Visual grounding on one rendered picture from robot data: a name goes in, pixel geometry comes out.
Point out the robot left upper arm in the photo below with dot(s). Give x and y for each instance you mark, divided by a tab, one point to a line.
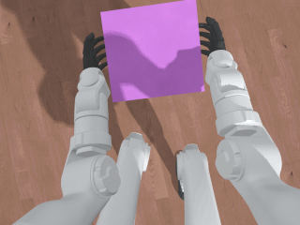
87	185

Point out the right robot hand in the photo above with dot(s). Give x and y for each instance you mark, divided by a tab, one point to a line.
216	41

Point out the right robot foot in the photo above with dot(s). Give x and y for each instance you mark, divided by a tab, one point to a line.
180	192

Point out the robot right upper arm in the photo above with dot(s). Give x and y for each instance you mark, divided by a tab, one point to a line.
253	165

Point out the left robot forearm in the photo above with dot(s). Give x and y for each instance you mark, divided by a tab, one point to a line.
91	117

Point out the left robot hand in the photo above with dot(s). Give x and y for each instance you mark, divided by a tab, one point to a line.
90	58

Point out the left robot shin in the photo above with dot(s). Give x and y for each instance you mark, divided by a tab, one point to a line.
134	135

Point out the carton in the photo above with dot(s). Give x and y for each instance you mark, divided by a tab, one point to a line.
153	51

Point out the right robot forearm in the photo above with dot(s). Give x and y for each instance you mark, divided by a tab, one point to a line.
235	115

